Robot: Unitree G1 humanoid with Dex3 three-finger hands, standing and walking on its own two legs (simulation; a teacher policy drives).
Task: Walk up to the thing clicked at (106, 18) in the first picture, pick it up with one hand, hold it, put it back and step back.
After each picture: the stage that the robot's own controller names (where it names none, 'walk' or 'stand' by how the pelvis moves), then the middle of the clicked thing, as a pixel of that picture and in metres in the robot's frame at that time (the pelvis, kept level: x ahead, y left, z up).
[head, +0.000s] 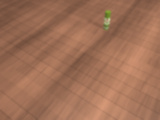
stand; (106, 20) +1.75 -0.29 -0.65
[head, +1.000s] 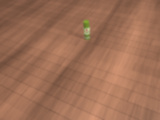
walk; (86, 30) +1.64 +0.09 -0.63
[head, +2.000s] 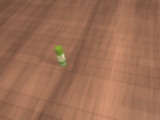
walk; (60, 56) +1.10 +0.31 -0.65
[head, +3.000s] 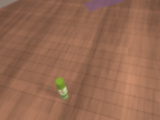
walk; (62, 89) +0.73 +0.27 -0.65
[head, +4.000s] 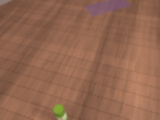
stand; (61, 115) +0.47 +0.22 -0.64
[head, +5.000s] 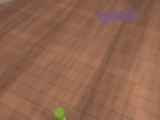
stand; (60, 119) +0.47 +0.16 -0.65
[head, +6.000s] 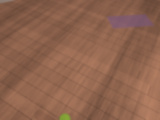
walk; out of the picture +0.42 +0.11 -0.64
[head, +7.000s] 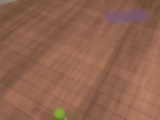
stand; out of the picture +0.45 +0.17 -0.63
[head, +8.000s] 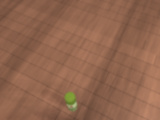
walk; (71, 102) +0.44 +0.13 -0.64
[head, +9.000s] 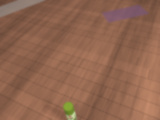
walk; (70, 113) +0.53 +0.17 -0.64
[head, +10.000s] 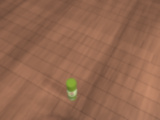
walk; (71, 90) +0.57 +0.10 -0.60
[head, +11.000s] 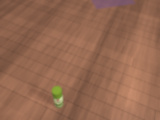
stand; (58, 97) +0.58 +0.16 -0.64
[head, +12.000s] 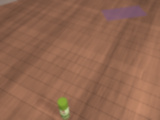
stand; (63, 109) +0.55 +0.17 -0.65
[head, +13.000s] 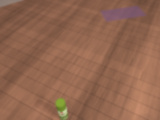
stand; (62, 110) +0.55 +0.19 -0.66
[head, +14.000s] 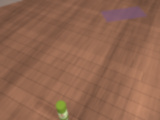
stand; (62, 112) +0.53 +0.18 -0.66
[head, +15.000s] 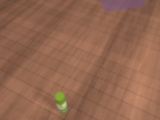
go down; (61, 103) +0.54 +0.17 -0.65
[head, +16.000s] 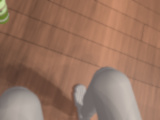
go down; out of the picture +0.65 +0.18 -0.26
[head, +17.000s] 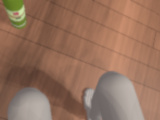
approach; (15, 9) +0.64 +0.17 -0.28
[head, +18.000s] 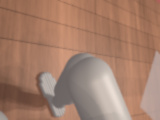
close in; out of the picture +0.64 +0.24 -0.20
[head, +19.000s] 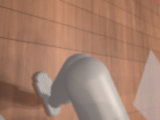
close; out of the picture +0.62 +0.23 -0.22
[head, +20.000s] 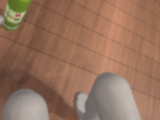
lift; (15, 11) +0.64 +0.16 -0.25
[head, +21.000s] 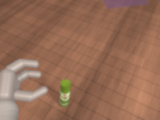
go down; (64, 93) +0.61 +0.13 -0.57
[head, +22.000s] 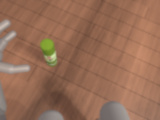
close in; (49, 54) +0.61 +0.14 -0.43
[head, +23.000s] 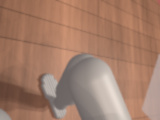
close; out of the picture +0.68 +0.21 -0.20
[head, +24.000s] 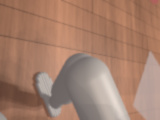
close; out of the picture +0.79 +0.17 -0.31
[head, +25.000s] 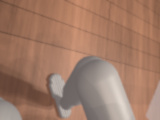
lift; out of the picture +0.79 +0.15 -0.31
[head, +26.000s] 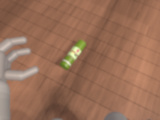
close in; (73, 54) +0.76 +0.02 -0.56
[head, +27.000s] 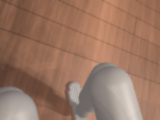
close in; out of the picture +0.82 +0.10 -0.31
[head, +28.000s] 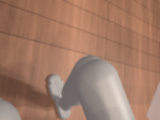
lift; out of the picture +0.81 +0.16 -0.31
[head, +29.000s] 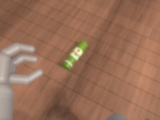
hold; (75, 55) +0.76 +0.03 -0.56
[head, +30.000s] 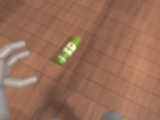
close in; (68, 50) +0.76 +0.04 -0.57
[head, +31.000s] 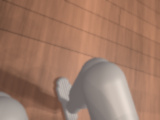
close in; out of the picture +0.83 +0.13 -0.30
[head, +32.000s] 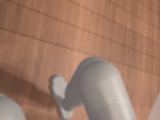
hold; out of the picture +0.81 +0.17 -0.31
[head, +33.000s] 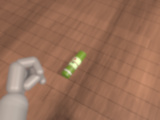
crouch; (74, 64) +0.77 +0.04 -0.61
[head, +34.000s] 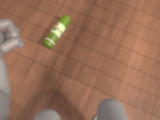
crouch; (57, 31) +0.78 +0.06 -0.52
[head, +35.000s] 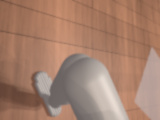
lower; out of the picture +0.84 +0.20 -0.30
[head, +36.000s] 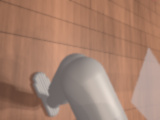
lower; out of the picture +0.83 +0.21 -0.31
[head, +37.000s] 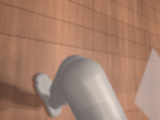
hold; out of the picture +0.83 +0.21 -0.32
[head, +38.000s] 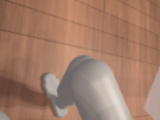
hold; out of the picture +0.84 +0.21 -0.31
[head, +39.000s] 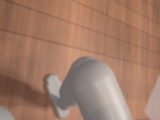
hold; out of the picture +0.84 +0.22 -0.32
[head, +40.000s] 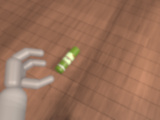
hold; (67, 59) +0.82 +0.08 -0.60
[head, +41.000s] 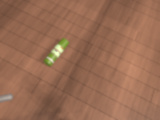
stand; (56, 51) +0.79 +0.11 -0.67
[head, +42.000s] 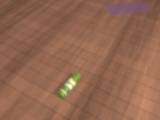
hold; (69, 85) +0.78 +0.10 -0.68
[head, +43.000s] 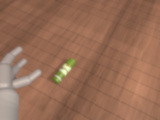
withdraw; (64, 70) +0.80 +0.12 -0.69
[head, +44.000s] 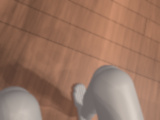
withdraw; out of the picture +0.90 +0.18 -0.32
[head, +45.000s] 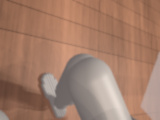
lower; out of the picture +0.88 +0.27 -0.30
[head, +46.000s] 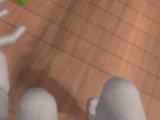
lower; out of the picture +0.90 +0.15 -0.36
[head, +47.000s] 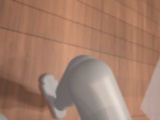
lower; out of the picture +0.89 +0.27 -0.31
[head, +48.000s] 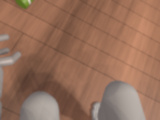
stand; out of the picture +0.90 +0.16 -0.37
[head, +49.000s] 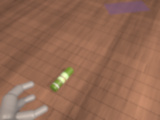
hold; (62, 78) +0.85 +0.15 -0.68
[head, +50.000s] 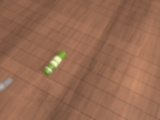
stand; (55, 62) +0.85 +0.17 -0.71
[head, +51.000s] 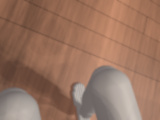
lower; out of the picture +0.93 +0.23 -0.34
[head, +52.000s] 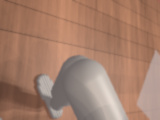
hold; out of the picture +0.91 +0.34 -0.31
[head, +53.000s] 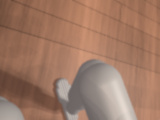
lower; out of the picture +0.93 +0.32 -0.30
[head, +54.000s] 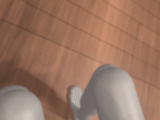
stand; out of the picture +0.94 +0.31 -0.31
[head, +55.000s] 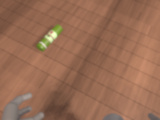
hold; (49, 37) +0.93 +0.20 -0.57
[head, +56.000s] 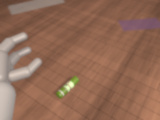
rise; (67, 87) +0.88 +0.19 -0.72
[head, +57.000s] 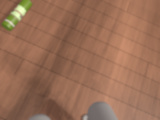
withdraw; (17, 14) +0.93 +0.25 -0.56
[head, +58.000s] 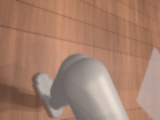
hold; out of the picture +0.96 +0.40 -0.30
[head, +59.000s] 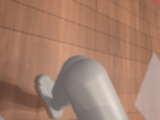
hold; out of the picture +0.95 +0.42 -0.31
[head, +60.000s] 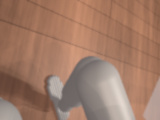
stand; out of the picture +0.97 +0.42 -0.31
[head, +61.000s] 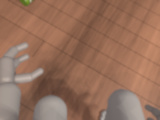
hold; out of the picture +1.02 +0.25 -0.42
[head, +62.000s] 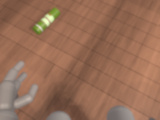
walk; (46, 20) +1.01 +0.26 -0.52
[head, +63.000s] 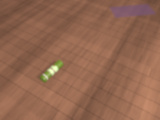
stand; (52, 70) +0.96 +0.26 -0.68
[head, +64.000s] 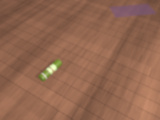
stand; (50, 69) +0.97 +0.28 -0.68
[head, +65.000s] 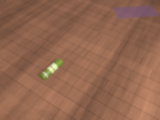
stand; (51, 69) +0.97 +0.32 -0.72
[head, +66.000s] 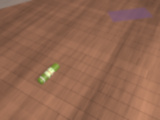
stand; (48, 73) +0.98 +0.37 -0.74
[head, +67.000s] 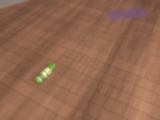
stand; (45, 73) +0.98 +0.40 -0.74
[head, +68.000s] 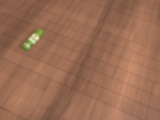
walk; (32, 39) +1.08 +0.45 -0.73
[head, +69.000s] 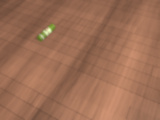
walk; (46, 32) +1.40 +0.51 -0.73
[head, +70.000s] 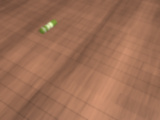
stand; (48, 26) +1.66 +0.43 -0.73
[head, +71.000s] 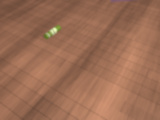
stand; (52, 31) +1.65 +0.42 -0.75
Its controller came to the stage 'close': yes
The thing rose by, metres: 0.00
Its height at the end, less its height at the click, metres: -0.09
